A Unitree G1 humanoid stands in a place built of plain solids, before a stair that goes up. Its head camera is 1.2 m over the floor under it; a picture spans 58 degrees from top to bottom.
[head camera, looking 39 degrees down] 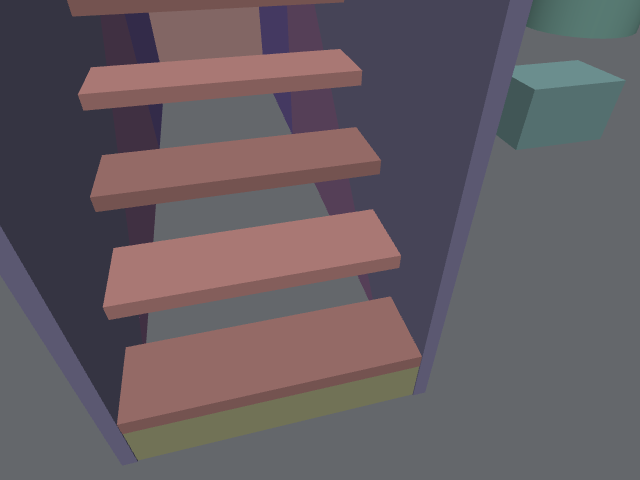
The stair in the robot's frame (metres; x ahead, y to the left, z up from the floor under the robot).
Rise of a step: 0.19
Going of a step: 0.21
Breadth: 0.88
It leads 14 degrees to the left of straight ahead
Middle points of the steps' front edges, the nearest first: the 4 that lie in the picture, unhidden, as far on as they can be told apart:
0.63 0.10 0.19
0.83 0.16 0.39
1.04 0.21 0.58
1.24 0.26 0.78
